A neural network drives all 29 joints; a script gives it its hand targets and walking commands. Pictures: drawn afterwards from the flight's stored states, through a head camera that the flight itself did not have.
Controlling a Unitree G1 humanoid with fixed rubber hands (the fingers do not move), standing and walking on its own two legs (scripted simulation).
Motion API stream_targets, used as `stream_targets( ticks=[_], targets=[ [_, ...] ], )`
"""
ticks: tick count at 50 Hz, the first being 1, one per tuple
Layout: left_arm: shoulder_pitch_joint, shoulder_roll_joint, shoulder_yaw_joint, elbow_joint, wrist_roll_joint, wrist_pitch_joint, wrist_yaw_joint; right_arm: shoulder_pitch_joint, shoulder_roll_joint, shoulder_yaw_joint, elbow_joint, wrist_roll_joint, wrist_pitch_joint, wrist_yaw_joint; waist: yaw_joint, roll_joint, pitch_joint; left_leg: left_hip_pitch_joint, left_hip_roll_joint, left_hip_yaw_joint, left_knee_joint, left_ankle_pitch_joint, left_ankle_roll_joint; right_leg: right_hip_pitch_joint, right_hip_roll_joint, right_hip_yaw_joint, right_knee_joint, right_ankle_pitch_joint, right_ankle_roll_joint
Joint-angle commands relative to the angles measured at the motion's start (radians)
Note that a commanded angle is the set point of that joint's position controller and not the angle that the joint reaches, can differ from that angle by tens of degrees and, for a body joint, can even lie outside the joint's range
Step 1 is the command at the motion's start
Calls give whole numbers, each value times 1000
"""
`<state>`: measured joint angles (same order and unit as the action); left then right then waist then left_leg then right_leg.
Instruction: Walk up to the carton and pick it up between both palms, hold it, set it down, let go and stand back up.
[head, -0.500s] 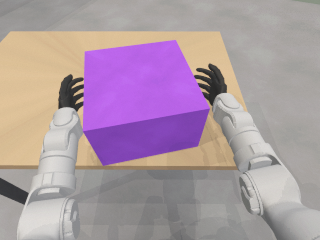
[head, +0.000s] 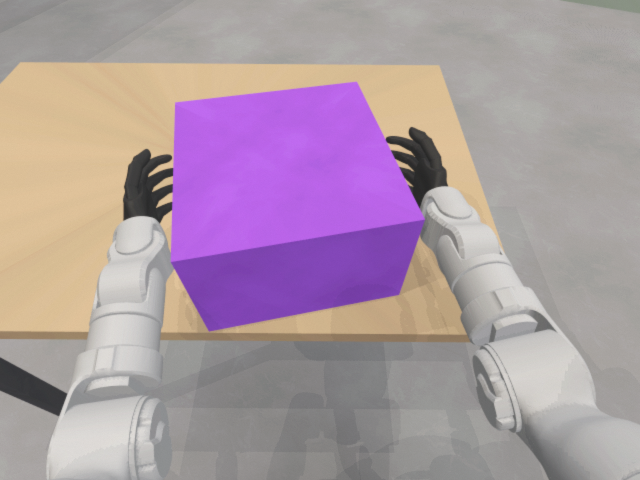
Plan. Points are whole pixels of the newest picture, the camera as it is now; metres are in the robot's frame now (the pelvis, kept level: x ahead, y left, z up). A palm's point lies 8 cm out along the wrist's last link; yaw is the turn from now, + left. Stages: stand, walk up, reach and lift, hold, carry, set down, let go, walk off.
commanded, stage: reach and lift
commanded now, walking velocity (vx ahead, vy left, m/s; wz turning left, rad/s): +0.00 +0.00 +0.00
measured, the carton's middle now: (287, 199) +0.44 +0.09 +0.07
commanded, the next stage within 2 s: none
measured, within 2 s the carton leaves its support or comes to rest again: leaves its support in 0.36 s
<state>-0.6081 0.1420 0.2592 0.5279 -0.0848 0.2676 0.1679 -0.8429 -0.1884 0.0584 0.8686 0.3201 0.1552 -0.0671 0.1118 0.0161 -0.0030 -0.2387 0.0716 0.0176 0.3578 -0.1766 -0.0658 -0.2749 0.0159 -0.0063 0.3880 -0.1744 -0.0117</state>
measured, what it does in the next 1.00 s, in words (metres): stands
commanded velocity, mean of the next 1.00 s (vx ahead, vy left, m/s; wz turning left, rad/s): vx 0.00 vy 0.00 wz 0.00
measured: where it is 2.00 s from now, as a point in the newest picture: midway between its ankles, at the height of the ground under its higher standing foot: outside the picture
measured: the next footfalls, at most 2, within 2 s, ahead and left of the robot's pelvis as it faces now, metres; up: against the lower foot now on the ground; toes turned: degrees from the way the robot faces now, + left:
none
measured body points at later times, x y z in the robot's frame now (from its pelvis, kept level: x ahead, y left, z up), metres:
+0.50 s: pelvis +0.00 +0.01 +0.00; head +0.00 +0.01 +0.45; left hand +0.37 +0.26 +0.12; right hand +0.44 -0.09 +0.13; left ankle +0.00 +0.16 -0.74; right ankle +0.01 -0.10 -0.74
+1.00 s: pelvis +0.00 +0.01 +0.00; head -0.03 +0.01 +0.45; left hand +0.36 +0.24 +0.13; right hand +0.42 -0.11 +0.12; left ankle +0.00 +0.16 -0.74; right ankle +0.01 -0.10 -0.74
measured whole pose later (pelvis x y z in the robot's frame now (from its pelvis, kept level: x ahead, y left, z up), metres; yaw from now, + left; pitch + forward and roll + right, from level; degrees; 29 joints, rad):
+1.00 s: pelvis +0.00 +0.01 +0.00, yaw +0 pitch +4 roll +0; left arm -0.58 0.03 0.33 0.53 0.08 0.29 0.14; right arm -0.70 -0.18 0.03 0.89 0.11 0.05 -0.03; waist 0.10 -0.01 -0.14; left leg -0.24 0.06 0.02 0.36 -0.17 -0.06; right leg -0.27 0.01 -0.01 0.36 -0.16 -0.01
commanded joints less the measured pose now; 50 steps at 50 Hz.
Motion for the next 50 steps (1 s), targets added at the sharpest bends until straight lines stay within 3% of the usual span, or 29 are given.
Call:
stream_targets(
  ticks=[1, 2, 3, 8, 11, 13, 16, 19, 21, 22, 23, 24, 25, 28, 29, 30, 31, 32, 34, 38, 39, 40, 42, 43, 46, 47, 48, 49, 50],
  targets=[
    [-527, -161, -104, -183, 41, -83, -40, -509, 4, -45, -115, -101, -90, 15, 14, 16, -653, 116, -69, 45, 55, 453, -6, 184, 56, -38, -86, 272, 10],
    [-535, -168, -106, -191, 53, -79, -36, -516, 13, -53, -103, -102, -92, 19, 15, 45, -660, 113, -70, 35, 57, 450, -10, 171, 55, -35, -93, 251, 0],
    [-529, -177, -123, -135, 32, -82, -53, -510, 37, -26, -122, -110, -84, 22, 10, 5, -615, 80, -78, 48, 48, 437, 2, 198, 44, -32, -90, 288, 9],
    [-557, -234, -116, -108, 88, -104, -93, -496, 121, -63, -93, -177, -111, 42, -6, -18, -598, 59, -87, 55, 24, 386, 4, 232, 33, -34, -77, 320, 24],
    [-646, -458, -203, -183, 113, -148, -153, -535, 385, 3, -150, -228, -164, 97, -20, -23, -731, 57, -101, 66, 29, 419, 0, 296, 21, -31, -61, 408, 21],
    [-662, -614, -248, -120, 168, -160, -217, -498, 570, 2, -103, -305, -189, 147, -30, -32, -719, 52, -110, 66, 3, 383, 4, 339, 5, -28, -61, 445, 36],
    [-686, -644, -282, -192, 174, -177, -216, -482, 639, 52, -141, -324, -252, 156, -44, 14, -774, 54, -121, 66, 15, 479, -23, 439, 0, -36, -27, 623, 35],
    [-704, -656, -330, -188, 163, -177, -218, -517, 616, 64, -149, -307, -284, 152, -68, 3, -700, 84, -116, 52, 11, 481, -30, 428, 4, -53, -36, 614, 39],
    [-692, -642, -312, -166, 163, -184, -226, -521, 601, 65, -163, -312, -299, 144, -67, -46, -656, 61, -108, 52, -10, 423, -20, 426, 1, -49, -42, 613, 52],
    [-707, -644, -324, -169, 172, -175, -225, -514, 630, 95, -157, -301, -290, 141, -65, -18, -698, 61, -114, 56, -5, 427, -20, 466, 2, -55, -35, 610, 45],
    [-725, -649, -350, -185, 153, -164, -219, -528, 606, 80, -161, -305, -288, 138, -97, -13, -660, 50, -107, 55, -12, 402, -21, 426, 2, -53, -43, 588, 41],
    [-718, -632, -333, -167, 173, -165, -220, -531, 599, 94, -152, -291, -289, 137, -78, -12, -684, 59, -103, 55, -10, 404, -16, 436, 6, -50, -45, 567, 35],
    [-737, -644, -357, -187, 165, -156, -216, -536, 569, 65, -136, -298, -294, 141, -103, 11, -664, 100, -96, 50, -14, 420, -25, 387, 18, -64, -58, 494, 37],
    [-729, -682, -422, -292, 123, -142, -202, -563, 589, 146, -229, -251, -298, 134, -96, 31, -743, 174, -93, 45, 29, 560, -43, 390, 34, -64, -58, 556, 30],
    [-749, -683, -435, -284, 117, -131, -195, -593, 561, 129, -239, -247, -295, 135, -105, 51, -746, 185, -88, 36, 33, 536, -43, 344, 34, -68, -80, 480, 24],
    [-748, -658, -415, -229, 134, -114, -200, -587, 575, 136, -238, -240, -281, 127, -90, 34, -675, 151, -95, 43, 21, 464, -29, 348, 24, -62, -80, 450, 27],
    [-735, -644, -393, -204, 142, -109, -208, -564, 571, 124, -200, -254, -269, 122, -104, -1, -619, 140, -92, 36, 9, 440, -23, 346, 21, -63, -92, 439, 35],
    [-798, -669, -451, -273, 96, -120, -203, -593, 604, 151, -283, -233, -275, 119, -106, 12, -724, 159, -95, 40, 23, 469, -28, 352, 31, -65, -81, 434, 30],
    [-777, -651, -407, -223, 123, -96, -209, -603, 568, 116, -226, -243, -259, 115, -115, -4, -637, 146, -99, 38, 1, 396, -17, 330, 28, -65, -95, 371, 41],
    [-777, -676, -464, -304, 97, -85, -201, -608, 609, 194, -308, -196, -241, 111, -106, 25, -694, 166, -101, 25, 20, 471, -26, 372, 31, -55, -71, 454, 40],
    [-796, -679, -469, -278, 102, -72, -196, -678, 600, 150, -311, -202, -246, 116, -104, 33, -692, 174, -95, 22, 29, 459, -32, 341, 37, -64, -83, 410, 34],
    [-801, -695, -474, -307, 88, -69, -194, -672, 622, 193, -364, -188, -246, 112, -90, 7, -732, 178, -99, 22, 34, 484, -25, 368, 39, -58, -75, 462, 31],
    [-796, -703, -538, -387, 63, -69, -198, -634, 652, 233, -414, -163, -238, 93, -124, 36, -779, 209, -110, 11, 54, 552, -37, 401, 34, -58, -65, 524, 38],
    [-816, -714, -545, -406, 45, -64, -197, -651, 645, 235, -431, -150, -233, 97, -119, 33, -775, 222, -107, 7, 62, 562, -38, 393, 36, -50, -59, 549, 42],
    [-795, -677, -503, -321, 59, -26, -209, -662, 656, 208, -401, -152, -201, 88, -127, 0, -672, 164, -115, 10, 37, 408, -12, 387, 18, -40, -81, 468, 56],
    [-814, -686, -505, -343, 63, -21, -203, -718, 671, 225, -451, -138, -207, 96, -94, 9, -713, 159, -112, 14, 37, 417, -14, 400, 27, -44, -61, 471, 51],
    [-779, -684, -512, -305, 54, -8, -215, -704, 684, 253, -480, -131, -190, 82, -106, -35, -691, 152, -123, 13, 39, 408, -6, 430, 19, -41, -72, 510, 60],
    [-784, -668, -483, -329, 65, -3, -217, -698, 675, 253, -463, -139, -176, 87, -87, -30, -678, 144, -124, 13, 27, 407, -1, 419, 19, -37, -58, 527, 64],
    [-828, -688, -524, -389, 22, -12, -217, -736, 696, 270, -518, -120, -186, 85, -104, -23, -761, 180, -120, 0, 36, 448, -6, 439, 22, -43, -50, 541, 66]
  ],
)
